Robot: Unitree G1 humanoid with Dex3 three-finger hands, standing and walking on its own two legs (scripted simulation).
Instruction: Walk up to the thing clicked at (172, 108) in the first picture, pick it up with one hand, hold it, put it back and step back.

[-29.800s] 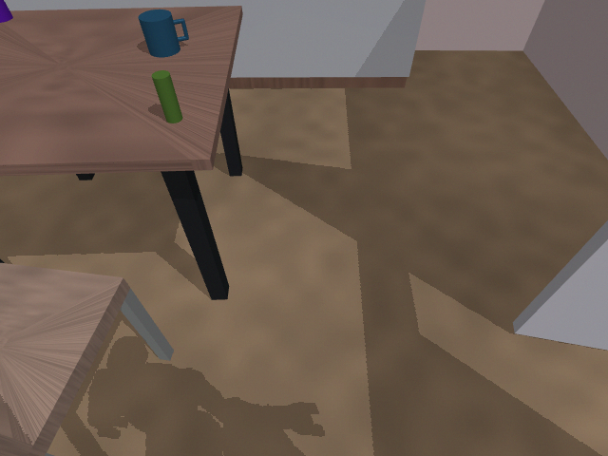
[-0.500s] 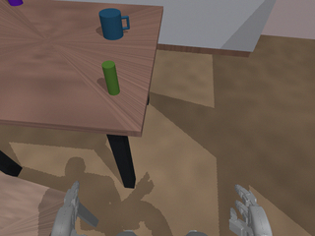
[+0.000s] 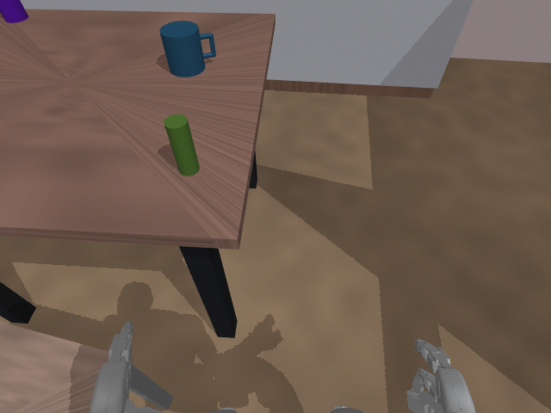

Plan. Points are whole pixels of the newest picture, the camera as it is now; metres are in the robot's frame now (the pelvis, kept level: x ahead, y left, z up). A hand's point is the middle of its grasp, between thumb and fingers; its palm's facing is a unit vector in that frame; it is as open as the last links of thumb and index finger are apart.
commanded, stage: home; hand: left
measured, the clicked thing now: (183, 146) +0.55 +0.18 +0.07
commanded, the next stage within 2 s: stand in 1.76 s
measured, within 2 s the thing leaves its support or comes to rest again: neither
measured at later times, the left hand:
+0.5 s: hand (158, 399) +0.16 +0.18 -0.05, palm faces +0.12 -0.95 -0.28, open 17.5 cm
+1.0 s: hand (156, 399) +0.16 +0.18 -0.05, palm faces +0.12 -0.95 -0.28, open 17.6 cm
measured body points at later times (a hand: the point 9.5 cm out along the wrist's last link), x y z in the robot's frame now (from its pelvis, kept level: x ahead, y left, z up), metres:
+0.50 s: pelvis -0.01 +0.00 +0.00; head +0.01 -0.01 +0.45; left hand +0.15 +0.23 -0.03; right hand +0.16 -0.24 -0.08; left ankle +0.01 +0.13 -0.69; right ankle +0.01 -0.13 -0.69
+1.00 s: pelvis -0.01 +0.00 -0.01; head +0.01 +0.00 +0.44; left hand +0.15 +0.23 -0.03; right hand +0.16 -0.24 -0.08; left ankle +0.01 +0.13 -0.69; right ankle +0.01 -0.13 -0.69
